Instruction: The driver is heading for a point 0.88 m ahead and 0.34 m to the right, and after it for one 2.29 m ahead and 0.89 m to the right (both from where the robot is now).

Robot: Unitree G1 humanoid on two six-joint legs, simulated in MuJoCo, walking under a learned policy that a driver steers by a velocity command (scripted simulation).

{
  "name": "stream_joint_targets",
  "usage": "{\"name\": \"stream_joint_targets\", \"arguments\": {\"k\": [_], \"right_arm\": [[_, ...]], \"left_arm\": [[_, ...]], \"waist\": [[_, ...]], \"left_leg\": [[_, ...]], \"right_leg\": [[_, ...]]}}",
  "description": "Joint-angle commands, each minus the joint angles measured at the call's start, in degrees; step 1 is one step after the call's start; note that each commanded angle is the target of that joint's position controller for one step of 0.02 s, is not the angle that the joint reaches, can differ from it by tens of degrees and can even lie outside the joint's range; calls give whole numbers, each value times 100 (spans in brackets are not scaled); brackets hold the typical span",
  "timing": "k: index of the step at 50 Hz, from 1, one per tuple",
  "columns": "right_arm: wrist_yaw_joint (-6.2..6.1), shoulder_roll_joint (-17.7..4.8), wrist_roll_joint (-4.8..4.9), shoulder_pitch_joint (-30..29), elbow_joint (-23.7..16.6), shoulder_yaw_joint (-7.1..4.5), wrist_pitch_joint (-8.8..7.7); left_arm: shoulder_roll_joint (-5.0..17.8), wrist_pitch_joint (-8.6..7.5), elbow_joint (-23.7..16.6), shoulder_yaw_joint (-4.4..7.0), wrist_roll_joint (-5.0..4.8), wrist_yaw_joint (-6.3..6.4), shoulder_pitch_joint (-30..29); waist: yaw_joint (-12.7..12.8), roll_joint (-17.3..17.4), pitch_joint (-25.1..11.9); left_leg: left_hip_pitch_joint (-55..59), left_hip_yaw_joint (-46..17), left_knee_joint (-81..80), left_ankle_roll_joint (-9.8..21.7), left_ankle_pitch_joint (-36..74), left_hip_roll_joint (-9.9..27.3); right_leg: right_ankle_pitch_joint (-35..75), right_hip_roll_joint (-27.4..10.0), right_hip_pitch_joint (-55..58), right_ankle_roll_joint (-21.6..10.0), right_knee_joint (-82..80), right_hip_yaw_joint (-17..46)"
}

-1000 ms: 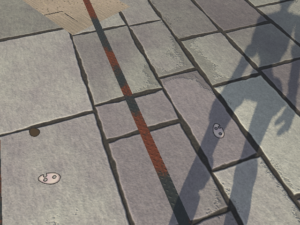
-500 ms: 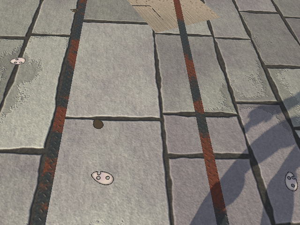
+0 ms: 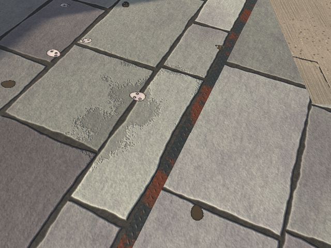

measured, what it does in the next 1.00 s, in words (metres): walks ahead, turning right: left foot, then right foot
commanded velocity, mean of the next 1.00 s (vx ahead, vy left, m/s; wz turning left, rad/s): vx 0.94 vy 0.00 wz -0.76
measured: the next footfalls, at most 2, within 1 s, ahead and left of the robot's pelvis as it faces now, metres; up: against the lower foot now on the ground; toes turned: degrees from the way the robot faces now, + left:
left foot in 0.24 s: +0.38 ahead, +0.17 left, +0.00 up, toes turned -12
right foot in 0.68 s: +0.70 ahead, -0.21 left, +0.00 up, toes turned -37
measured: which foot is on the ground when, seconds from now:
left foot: up 0.00-0.22, down 0.24-0.68, up 0.70-1.00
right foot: down 0.00-0.24, up 0.26-0.66, down 0.68-1.00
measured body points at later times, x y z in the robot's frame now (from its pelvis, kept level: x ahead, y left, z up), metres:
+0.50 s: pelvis +0.40 +0.02 +0.00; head +0.40 +0.01 +0.45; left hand +0.69 +0.19 -0.06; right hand +0.28 -0.26 -0.13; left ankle +0.34 +0.18 -0.73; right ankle +0.47 -0.15 -0.63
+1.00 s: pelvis +0.76 -0.20 +0.00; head +0.77 -0.24 +0.45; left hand +0.99 -0.03 -0.10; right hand +0.77 -0.55 -0.04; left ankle +1.06 -0.25 -0.67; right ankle +0.67 -0.19 -0.73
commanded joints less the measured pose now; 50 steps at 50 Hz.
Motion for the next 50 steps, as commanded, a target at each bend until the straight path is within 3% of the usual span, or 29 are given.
{"name": "stream_joint_targets", "arguments": {"k": [1,4,6,9,11,12,13,14,15,17,18,20,24,26,29,31,33,34,35,36,37,38,39,41,42,44,46,48,50], "right_arm": [[25,25,-79,-345,-770,99,-226],[64,30,-171,-803,-1034,227,-298],[127,-72,-110,-1031,-1077,228,-337],[31,-486,12,-1014,-1101,19,-278],[-75,-759,44,-297,-979,-183,-281],[-138,-1092,5,832,-799,-332,-270],[-139,-1597,-140,1641,-692,-418,-191],[-61,-1541,-114,1561,-604,-441,-168],[-58,-1042,-21,1240,-584,-344,-166],[-35,-494,-117,698,-456,-212,-99],[-17,-314,-186,434,-372,-183,-89],[8,-141,-115,128,-247,-183,-112],[-86,-462,-114,-80,-116,-266,-180],[-132,-741,-101,58,-38,-314,-192],[-128,-1189,-122,414,74,-368,-137],[-162,-1568,-149,590,57,-436,-9],[-180,-1794,-118,341,-115,-496,115],[-179,-1603,-82,163,-226,-437,53],[-99,-395,-279,353,-447,-90,-172],[-18,-449,11,981,-929,35,-457],[-18,-1088,146,-12,-1001,-70,-580],[-56,-1024,217,-340,-1151,-70,-575],[-117,-912,63,-266,-1008,-40,-510],[-108,-894,-63,83,-887,-101,-301],[-124,-922,-86,9,-910,-132,-222],[-161,-814,-263,-548,-1159,-99,-185],[-130,-397,-396,-1147,-1364,13,-197],[-47,-263,-274,-1312,-1399,20,-193],[41,-345,-164,-1492,-1464,-26,-202]], "left_arm": [[9,-71,-200,-103,-68,-54,267],[421,-41,-281,-26,-192,91,93],[695,2,-385,51,-219,139,84],[651,64,-357,18,-291,144,571],[470,95,-338,-69,-245,126,676],[231,72,-481,-174,-133,92,458],[-407,13,-653,-362,-242,114,1089],[-256,10,-744,-376,-547,181,1282],[13,73,-699,-314,-550,233,732],[5,223,-735,-280,-295,190,179],[-79,306,-799,-254,-258,140,58],[-242,475,-948,-272,-308,48,-123],[-190,522,-1247,-305,-162,-80,-619],[-81,486,-1377,-310,-120,-186,-1136],[58,414,-1555,-282,-175,-339,-1711],[452,416,-1600,-129,-251,-356,-1520],[1077,507,-1215,190,-287,-312,273],[1432,584,-797,399,-291,-200,1573],[1780,634,-712,390,-235,-124,1326],[1681,462,-1132,263,-26,-140,879],[1190,374,-1179,232,-56,-130,1001],[1118,261,-1102,194,-37,-149,805],[974,171,-1145,142,-46,-171,395],[830,143,-1241,84,34,-102,-176],[735,147,-1222,56,-18,-63,-314],[701,163,-1161,32,-104,71,-347],[817,311,-1004,87,-145,230,-352],[796,480,-759,111,-156,312,143],[549,517,-522,40,-183,361,543]], "waist": [[-312,-324,-153],[-472,-270,268],[-434,-393,257],[-452,-469,162],[-921,-342,-217],[-1504,63,-933],[-1269,1687,-1951],[-1069,2276,-1838],[-1078,1376,-849],[-743,380,-92],[-516,386,167],[-270,499,337],[-125,113,489],[-299,-165,609],[-434,-154,659],[-118,365,225],[904,749,-729],[1457,314,-1123],[634,-2015,-847],[69,-2154,-2524],[539,-903,-2033],[189,-113,-945],[-146,585,-632],[-620,348,-170],[-695,237,115],[-619,265,411],[-416,29,387],[-37,-281,-130],[223,-584,-239]], "left_leg": [[-1518,-293,-823,-75,40,555],[-797,-47,-2415,-393,646,649],[680,187,-3212,-576,1701,359],[1600,162,-3834,-705,1819,173],[2547,220,-4163,-565,1417,146],[3876,-448,-4197,-292,811,862],[5086,-3125,-5027,408,-983,2406],[4844,-5123,-5974,776,-2798,2804],[4171,-4473,-6122,658,-2684,2612],[2874,-2522,-6035,433,-675,2140],[2303,-1793,-6122,323,-29,1895],[1818,-736,-6293,157,957,1749],[1584,725,-6568,38,2068,1541],[1641,1288,-6736,-101,2135,1386],[2139,1788,-6536,-274,4003,1384],[2784,1895,-5587,-338,7194,1502],[2284,1802,-3191,-261,8753,1626],[840,1732,-1067,-447,6644,1190],[-1214,1372,1678,-673,-869,-108],[-2548,-250,2375,-522,-1074,-287],[-2611,-498,1778,-320,-313,65],[-2689,-342,1177,-301,-6,175],[-2204,-420,670,-359,223,453],[-1452,-490,19,-589,396,642],[-1357,-406,-382,-724,364,681],[-936,-10,-1470,-945,696,574],[-205,435,-2844,-1019,1950,137],[498,682,-3933,-1014,3404,-285],[460,522,-4457,-947,4090,-185]], "right_leg": [[-814,-1367,1167,-1390,-1550,2789],[-597,-1356,-116,-1306,-1687,2316],[-559,-1118,-1143,-1093,-1719,1910],[-737,-1135,-963,-781,-1302,1972],[21,-822,-846,-449,156,1729],[12,-535,-1579,-185,1971,1318],[-2087,-190,-2633,-40,4202,865],[-1736,-501,-3639,-56,5518,670],[-1245,-784,-4068,-46,6065,555],[-679,-1195,-3708,-54,5892,387],[-576,-1346,-3448,-67,5652,464],[-551,-1572,-3227,-57,5278,484],[635,-1543,-3134,13,4238,272],[1377,-1407,-2758,-75,3169,-163],[1541,-957,-1999,-344,2004,-866],[893,-419,-1330,-530,1961,-1314],[207,-45,915,-880,2012,-1318],[489,-217,2996,-1164,1457,-622],[1278,-952,3943,-1558,1338,1127],[-2148,-2100,4935,-2714,-304,4698],[-2920,-2050,4337,-2196,-1146,4955],[-2577,-1952,3236,-1981,-1342,4616],[-1996,-1772,2278,-1824,-1230,4146],[-1256,-1248,798,-1784,-1297,3289],[-403,-1109,373,-1766,-1341,2916],[1654,-745,-456,-1588,-1226,2000],[2578,-157,-1098,-1168,-734,1251],[1970,-48,-921,-751,-490,1143],[1256,-304,-258,-660,-285,1355]]}}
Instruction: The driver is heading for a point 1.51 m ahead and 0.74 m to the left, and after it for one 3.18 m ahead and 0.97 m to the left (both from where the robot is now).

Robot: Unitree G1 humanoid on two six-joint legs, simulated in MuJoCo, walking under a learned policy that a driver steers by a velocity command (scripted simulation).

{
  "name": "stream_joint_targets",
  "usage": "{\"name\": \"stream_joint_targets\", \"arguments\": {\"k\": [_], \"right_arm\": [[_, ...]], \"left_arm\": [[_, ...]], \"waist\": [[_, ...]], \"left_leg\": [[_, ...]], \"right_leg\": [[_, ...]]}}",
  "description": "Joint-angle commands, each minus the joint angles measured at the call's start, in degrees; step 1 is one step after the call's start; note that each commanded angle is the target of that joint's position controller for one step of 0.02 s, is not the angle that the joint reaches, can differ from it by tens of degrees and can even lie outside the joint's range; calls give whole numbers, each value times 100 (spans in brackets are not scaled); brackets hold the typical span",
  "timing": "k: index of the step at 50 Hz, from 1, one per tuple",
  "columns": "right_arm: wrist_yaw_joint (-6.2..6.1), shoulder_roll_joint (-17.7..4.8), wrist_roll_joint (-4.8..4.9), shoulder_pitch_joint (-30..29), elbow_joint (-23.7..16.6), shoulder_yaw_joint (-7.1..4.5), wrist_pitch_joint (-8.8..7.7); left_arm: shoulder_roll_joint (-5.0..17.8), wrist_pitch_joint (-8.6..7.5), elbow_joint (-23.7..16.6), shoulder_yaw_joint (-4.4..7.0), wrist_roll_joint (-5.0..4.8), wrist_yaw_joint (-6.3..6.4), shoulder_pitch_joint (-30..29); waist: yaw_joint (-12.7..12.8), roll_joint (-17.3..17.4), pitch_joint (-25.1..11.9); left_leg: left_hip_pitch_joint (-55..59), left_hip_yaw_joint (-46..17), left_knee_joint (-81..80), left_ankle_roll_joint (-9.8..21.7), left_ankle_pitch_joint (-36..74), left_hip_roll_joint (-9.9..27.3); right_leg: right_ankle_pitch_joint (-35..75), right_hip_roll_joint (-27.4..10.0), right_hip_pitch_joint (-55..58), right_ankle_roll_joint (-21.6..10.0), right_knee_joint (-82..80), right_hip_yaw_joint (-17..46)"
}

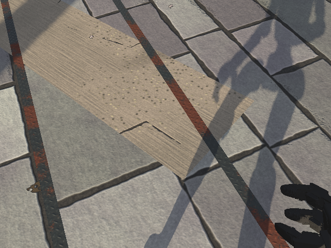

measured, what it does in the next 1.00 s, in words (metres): walks ahead, turning left: left foot, then right foot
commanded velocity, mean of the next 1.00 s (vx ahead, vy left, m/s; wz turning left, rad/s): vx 0.11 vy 0.00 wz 0.63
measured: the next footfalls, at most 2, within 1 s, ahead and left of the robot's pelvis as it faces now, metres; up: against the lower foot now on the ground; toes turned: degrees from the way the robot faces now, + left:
left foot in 0.08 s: +0.33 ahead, +0.13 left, +0.00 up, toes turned -5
right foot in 0.56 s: +0.34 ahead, -0.04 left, +0.00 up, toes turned +28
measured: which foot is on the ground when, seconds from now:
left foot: up 0.00-0.06, down 0.08-0.58, up 0.60-1.00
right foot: down 0.00-0.10, up 0.12-0.54, down 0.56-1.00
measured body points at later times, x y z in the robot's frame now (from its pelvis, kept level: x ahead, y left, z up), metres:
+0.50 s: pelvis +0.19 +0.05 +0.00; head +0.23 +0.05 +0.45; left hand +0.33 +0.34 -0.09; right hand +0.38 -0.21 -0.10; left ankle +0.29 +0.14 -0.74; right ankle +0.30 -0.07 -0.72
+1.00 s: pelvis +0.22 +0.04 +0.00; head +0.25 +0.07 +0.45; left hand +0.14 +0.35 -0.10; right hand +0.54 -0.04 -0.08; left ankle +0.14 +0.14 -0.71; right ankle +0.31 -0.06 -0.74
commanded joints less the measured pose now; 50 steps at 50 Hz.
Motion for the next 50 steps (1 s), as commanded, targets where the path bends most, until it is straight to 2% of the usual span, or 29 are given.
{"name": "stream_joint_targets", "arguments": {"k": [1,2,4,5,6,7,8,9,10,11,13,15,17,20,24,26,27,28,29,30,31,32,33,34,37,39,44,46,50], "right_arm": [[103,-318,65,-117,-305,-125,-46],[133,-413,52,-19,-257,-176,-73],[170,-668,35,1102,136,-346,-130],[198,-822,19,1986,387,-375,-158],[215,-980,-108,1906,406,-305,-126],[262,-929,54,1985,437,-331,-45],[226,-841,174,1551,156,-369,75],[197,-757,214,1211,4,-335,211],[167,-856,193,1083,-35,-335,289],[124,-944,155,1075,-26,-370,339],[96,-774,149,966,-28,-356,422],[42,-778,166,1076,2,-392,509],[-42,-956,209,1207,5,-486,625],[-146,-1029,301,1175,-81,-562,805],[-238,-1011,268,1317,-111,-631,997],[-248,-1004,285,1295,-162,-657,1049],[-245,-971,325,1222,-200,-647,1061],[-231,-813,360,1383,-190,-598,1069],[-221,-650,414,1386,-307,-558,1063],[-163,-900,371,1601,-307,-636,984],[-116,-1255,314,1663,-176,-729,961],[-114,-1253,284,1806,-24,-738,997],[-135,-1104,243,1963,76,-701,1044],[-117,-972,240,2041,86,-648,1077],[-83,-820,352,1543,-196,-530,1080],[-61,-751,346,1215,-372,-475,1069],[29,-567,289,1043,-508,-366,1065],[54,-599,291,1068,-484,-381,1105],[134,-687,313,1160,-466,-483,1256]], "left_arm": [[610,-4,-83,191,-30,152,158],[525,-7,-39,168,24,175,127],[602,-11,-140,187,153,150,-327],[467,-28,-261,124,249,105,-456],[-18,-28,-57,6,252,9,1024],[471,-14,135,-9,155,-91,1631],[886,51,-3,78,121,-100,736],[1038,96,-338,132,209,-52,-394],[964,136,-550,130,257,-6,-926],[853,167,-661,114,308,24,-1038],[595,170,-602,67,284,84,-864],[439,153,-545,29,262,139,-954],[431,173,-522,34,251,148,-1101],[518,194,-529,73,201,112,-1470],[540,43,-535,113,141,27,-1762],[617,-35,-465,167,94,-1,-1630],[678,-59,-378,212,85,3,-1416],[874,-48,-361,276,121,33,-1300],[1263,1,-406,332,311,43,-1299],[1162,0,-524,314,506,31,-1676],[830,-15,-687,240,481,72,-2072],[625,-1,-769,183,372,125,-2300],[588,28,-800,153,279,168,-2354],[579,59,-805,121,251,194,-2326],[683,139,-736,122,311,232,-1940],[831,192,-645,174,336,228,-1616],[1161,227,-550,328,297,111,-1587],[1229,209,-518,377,248,43,-1658],[1253,121,-404,456,19,-74,-1670]], "waist": [[37,-759,-452],[-35,-832,-498],[-668,-887,-921],[-1010,-463,-1512],[-204,1518,-2372],[-208,1578,-2957],[-530,780,-2462],[-699,-130,-1760],[-647,-380,-1277],[-512,-357,-1098],[-285,75,-920],[-317,324,-1045],[-358,378,-1252],[-478,557,-1017],[-623,769,-821],[-549,818,-794],[-412,771,-818],[-421,414,-1022],[-516,-871,-1047],[-729,-1555,-943],[-821,-1260,-710],[-853,-954,-609],[-848,-783,-606],[-798,-721,-521],[-477,-798,-419],[-242,-864,-502],[-199,-976,-711],[-262,-1037,-763],[-488,-1098,-914]], "left_leg": [[1898,669,-811,81,1255,-430],[1825,617,-935,192,1140,-384],[2599,836,-1134,438,958,-472],[3634,415,-861,633,2445,-2],[5516,-1865,-507,1843,4193,1525],[6101,-3639,-1030,2359,2132,1944],[5538,-3496,-1358,2192,67,1619],[4562,-2989,-1608,1850,-1132,1213],[3783,-2864,-1804,1765,-1522,1052],[3261,-2700,-1958,1658,-1669,794],[2714,-2082,-2076,1379,-1525,295],[2545,-1900,-2041,1400,-853,175],[2562,-2083,-2047,1429,-1352,199],[2273,-2317,-2256,1248,-2811,89],[2278,-2637,-2240,1132,-3250,-29],[2300,-2839,-2129,1027,-3327,-97],[2120,-2788,-1965,886,-3503,-237],[1736,-2479,-1348,665,-4164,-531],[748,-1367,-55,451,-4530,-1132],[483,-645,1491,245,-4065,-1191],[390,-408,2204,73,-3574,-847],[443,-244,2599,-20,-3200,-742],[346,-115,3129,-105,-2955,-668],[230,42,3638,-188,-2853,-568],[-188,533,3475,-411,-2519,-110],[-298,621,3047,-530,-2513,125],[458,911,1872,-404,-2599,357],[912,1109,1381,-266,-2623,291],[1792,1307,20,196,-2484,118]], "right_leg": [[2122,-881,-950,-220,-243,543],[2249,-1016,-528,-189,26,617],[3597,-978,-57,53,1188,344],[2947,-774,-284,295,2702,-29],[-1649,-74,-1879,790,5072,-354],[-1750,-305,-2690,896,5657,-199],[-1208,-538,-2964,970,5899,-167],[-806,-585,-3070,953,5608,-342],[-585,-596,-3152,933,5385,-370],[-431,-663,-2943,876,4964,-316],[-429,-701,-2499,788,3772,-398],[-612,-544,-2149,837,2850,-550],[-361,-466,-1974,890,2360,-447],[178,-403,-1811,902,1714,-329],[315,-308,-1416,862,841,-261],[490,-383,-977,765,119,-232],[886,-552,-490,671,-466,-278],[860,-1190,186,407,-854,68],[514,-2361,534,-275,-1169,1335],[646,-2955,46,-617,-1396,1991],[801,-2859,-281,-577,-1361,1527],[841,-2502,-435,-383,-1243,922],[974,-2312,-393,-288,-1171,590],[1288,-2261,-450,-328,-1157,302],[1793,-2170,-62,-493,-1194,-361],[1997,-2332,361,-622,-1173,-487],[2316,-2627,361,-638,-1094,-1121],[2516,-2718,239,-556,-1001,-1384],[2682,-2962,301,-149,-387,-1723]]}}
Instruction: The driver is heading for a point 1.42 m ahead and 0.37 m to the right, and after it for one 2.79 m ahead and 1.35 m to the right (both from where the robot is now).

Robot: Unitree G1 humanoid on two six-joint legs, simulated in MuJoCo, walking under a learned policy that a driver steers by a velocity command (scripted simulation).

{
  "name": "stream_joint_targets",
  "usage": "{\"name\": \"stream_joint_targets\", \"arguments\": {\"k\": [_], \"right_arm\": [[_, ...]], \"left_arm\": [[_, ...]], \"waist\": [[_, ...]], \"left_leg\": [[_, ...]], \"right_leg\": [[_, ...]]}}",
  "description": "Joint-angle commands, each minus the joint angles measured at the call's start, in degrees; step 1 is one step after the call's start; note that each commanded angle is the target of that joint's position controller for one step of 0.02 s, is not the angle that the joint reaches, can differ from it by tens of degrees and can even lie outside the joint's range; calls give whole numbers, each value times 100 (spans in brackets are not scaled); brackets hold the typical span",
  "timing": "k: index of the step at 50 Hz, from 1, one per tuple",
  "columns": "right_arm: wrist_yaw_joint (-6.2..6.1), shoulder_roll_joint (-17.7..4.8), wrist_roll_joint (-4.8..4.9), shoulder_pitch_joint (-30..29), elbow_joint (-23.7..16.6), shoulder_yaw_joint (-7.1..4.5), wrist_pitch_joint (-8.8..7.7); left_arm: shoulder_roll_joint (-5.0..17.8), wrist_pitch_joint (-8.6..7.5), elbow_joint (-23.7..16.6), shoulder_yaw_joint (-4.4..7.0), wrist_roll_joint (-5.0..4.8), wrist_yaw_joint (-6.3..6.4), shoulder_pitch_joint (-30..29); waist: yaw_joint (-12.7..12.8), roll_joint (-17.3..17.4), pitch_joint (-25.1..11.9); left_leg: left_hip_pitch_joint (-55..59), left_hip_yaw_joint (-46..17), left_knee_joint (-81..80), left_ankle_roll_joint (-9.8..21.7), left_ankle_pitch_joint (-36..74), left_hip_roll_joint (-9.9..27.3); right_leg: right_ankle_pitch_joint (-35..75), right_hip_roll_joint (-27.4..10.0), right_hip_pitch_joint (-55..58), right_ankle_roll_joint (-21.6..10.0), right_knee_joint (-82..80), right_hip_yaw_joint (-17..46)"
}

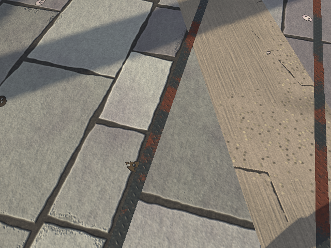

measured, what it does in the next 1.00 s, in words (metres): walks ahead, turning right: left foot, then right foot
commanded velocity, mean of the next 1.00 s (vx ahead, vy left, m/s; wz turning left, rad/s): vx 0.59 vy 0.00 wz -0.45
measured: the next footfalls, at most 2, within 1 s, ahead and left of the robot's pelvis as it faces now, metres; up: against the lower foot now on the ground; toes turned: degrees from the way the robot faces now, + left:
left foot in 0.04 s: +0.04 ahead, +0.13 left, +0.00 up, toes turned +8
right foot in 0.74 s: +0.36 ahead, -0.22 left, +0.00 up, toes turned -26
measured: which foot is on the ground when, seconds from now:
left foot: up 0.00-0.02, down 0.04-0.74, up 0.76-1.00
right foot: down 0.00-0.04, up 0.06-0.72, down 0.74-1.00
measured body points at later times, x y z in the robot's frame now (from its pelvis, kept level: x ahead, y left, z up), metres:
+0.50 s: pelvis +0.09 +0.02 +0.01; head +0.09 +0.02 +0.46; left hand +0.23 +0.30 -0.10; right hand +0.13 -0.26 -0.11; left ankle +0.00 +0.13 -0.74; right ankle +0.18 -0.17 -0.64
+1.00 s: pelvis +0.40 -0.19 +0.00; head +0.40 -0.22 +0.45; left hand +0.56 +0.03 -0.10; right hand +0.47 -0.51 -0.07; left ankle +0.63 -0.07 -0.65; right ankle +0.32 -0.20 -0.74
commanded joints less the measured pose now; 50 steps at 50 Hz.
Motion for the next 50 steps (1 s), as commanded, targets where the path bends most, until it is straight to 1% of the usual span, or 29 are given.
{"name": "stream_joint_targets", "arguments": {"k": [1,2,3,4,5,6,7,8,9,11,12,14,21,26,30,32,34,35,36,37,38,39,40,41,42,43,46,48,50], "right_arm": [[15,-615,5,348,-309,-299,18],[-66,-902,-38,753,-158,-414,4],[-189,-1678,-73,970,-222,-566,-70],[-159,-1530,-299,688,-423,-459,-233],[-94,-1125,-356,668,-331,-322,-348],[-101,-846,-294,387,-189,-222,-421],[-123,-524,-190,51,-133,-105,-438],[-145,-263,-181,-209,-60,21,-463],[-165,-138,-260,-296,9,88,-501],[-198,-699,-238,295,221,-133,-545],[-219,-783,-231,398,307,-153,-601],[-274,-682,-248,588,501,-139,-756],[-286,-467,-226,613,845,-169,-1064],[-231,-585,-238,753,1065,-231,-1055],[-160,-757,-172,847,1217,-298,-986],[-95,-879,-136,716,1225,-333,-904],[-58,-1187,-47,583,1197,-407,-816],[-39,-1352,21,483,1176,-436,-771],[-15,-1444,103,340,1112,-441,-760],[-43,-1122,25,358,1043,-308,-840],[-34,67,-133,777,684,1,-1059],[-74,-213,-5,453,310,77,-1389],[-136,-727,222,-628,78,-24,-1522],[-165,-583,240,-657,15,7,-1573],[-215,-493,31,-501,163,39,-1552],[-180,-480,-67,-109,258,16,-1487],[-102,-546,-186,56,427,-35,-1238],[-65,-354,-240,-446,340,65,-1151],[-7,-106,-211,-952,280,170,-1168]], "left_arm": [[959,-117,-247,331,-187,-48,-124],[706,-127,-85,255,-158,-79,268],[253,-142,-399,52,185,-129,205],[490,-146,-473,103,178,-76,-120],[800,-93,-399,176,-26,-25,-389],[676,-53,-313,154,-107,17,-294],[585,0,-121,124,-61,57,-48],[523,47,58,106,-5,50,263],[509,77,190,102,-26,24,493],[756,43,105,154,-181,-58,409],[823,13,-42,175,-228,-64,131],[812,-67,-129,218,-240,-48,15],[363,-177,-82,211,-176,-122,441],[137,-165,-336,64,-209,-236,123],[66,-191,-566,-54,-260,-383,-291],[119,-196,-616,-77,-295,-434,-311],[395,-166,-584,25,-336,-398,132],[670,-118,-487,161,-400,-359,796],[1109,-86,-275,390,-427,-317,1813],[1625,1,127,672,-422,-213,2987],[2248,39,99,731,-376,-165,2411],[1830,-214,-330,489,-202,-285,2294],[1274,-380,-279,372,-159,-355,2316],[1205,-504,-193,329,-90,-376,2250],[897,-570,-237,226,-80,-372,1876],[829,-586,-405,188,-29,-331,1443],[633,-594,-535,95,-94,-173,1144],[429,-611,-379,-1,-69,-49,1354],[297,-592,-218,-75,-62,25,1550]], "waist": [[-293,-856,-963],[-384,-161,-1051],[-247,1980,-1134],[-508,1632,-1679],[-690,896,-1593],[-451,734,-1326],[-259,600,-1240],[-81,714,-1187],[9,764,-1154],[-385,843,-969],[-484,863,-666],[-486,753,-277],[-201,453,53],[-272,272,434],[-356,194,731],[-269,168,774],[65,489,356],[495,716,-85],[1101,713,-718],[1574,208,-1171],[448,-2242,-1022],[478,-1454,-2318],[755,-502,-1497],[435,-209,-828],[156,85,-685],[-207,-57,-551],[-372,-115,-159],[-141,-244,164],[136,-481,267]], "left_leg": [[834,296,-1391,473,573,-344],[2016,-205,-2062,772,1609,-336],[3391,-2369,-1884,1512,4658,1309],[2923,-2918,-1999,2493,4826,2025],[2579,-2170,-2132,2323,4310,1720],[2312,-1647,-2171,1953,3599,1317],[2162,-1245,-2184,1659,3198,1033],[1769,-830,-2244,1559,3332,865],[1488,-540,-2330,1525,3380,771],[1876,-886,-3116,1597,77,1001],[2026,-1305,-3477,1577,-1041,1227],[2589,-1662,-3796,1489,-1648,1531],[2722,-281,-3990,1159,-759,1465],[2583,635,-4072,1113,-233,1393],[2984,1274,-4112,1014,298,1413],[3055,1681,-3913,934,1217,1291],[3031,1869,-3010,901,4464,1251],[2958,1900,-1990,879,6074,1256],[2421,1869,-493,788,6733,1157],[843,1660,1632,471,4964,821],[-1666,1091,4403,63,-1194,-500],[-2340,-786,4936,213,-1366,-762],[-2566,-950,4521,466,-661,-515],[-2636,-900,4080,585,-346,-352],[-2193,-1027,3626,647,-48,-56],[-1657,-1156,3263,615,258,69],[-1347,-883,2247,335,687,191],[-1423,-448,1318,159,1597,152],[-1237,-163,250,126,2782,17]], "right_leg": [[1839,-1301,690,-649,202,589],[1280,-902,-221,-252,1115,305],[-2182,-118,-2388,318,3143,-9],[-2605,206,-2979,457,4230,1011],[-2196,75,-2789,344,4544,1291],[-1765,3,-2722,242,4292,1395],[-1347,-68,-2542,272,4039,1440],[-852,-41,-2036,349,3903,1432],[-560,26,-1597,402,3797,1448],[-269,150,-2201,367,3770,1383],[-78,117,-2714,277,3625,1586],[179,145,-3618,125,3542,2050],[910,-126,-4318,129,3984,1996],[1334,-367,-4287,-44,3529,1585],[1252,-502,-4091,-391,2735,1252],[957,-386,-3528,-624,2287,892],[352,163,-2258,-861,2276,279],[-66,535,-1287,-1007,2391,82],[-116,925,369,-1240,2094,30],[-79,1089,2522,-1448,1767,680],[-1403,-65,3529,-2362,552,3729],[-3679,-956,3734,-2797,-1080,6634],[-3365,-978,3148,-2221,-1614,6404],[-2864,-993,2342,-2174,-1592,6122],[-2243,-770,1591,-2013,-1340,5485],[-1915,-458,790,-2010,-1155,4958],[-990,-64,41,-1916,-1536,3855],[359,221,-230,-1705,-1640,2921],[986,469,-284,-1416,-1582,2241]]}}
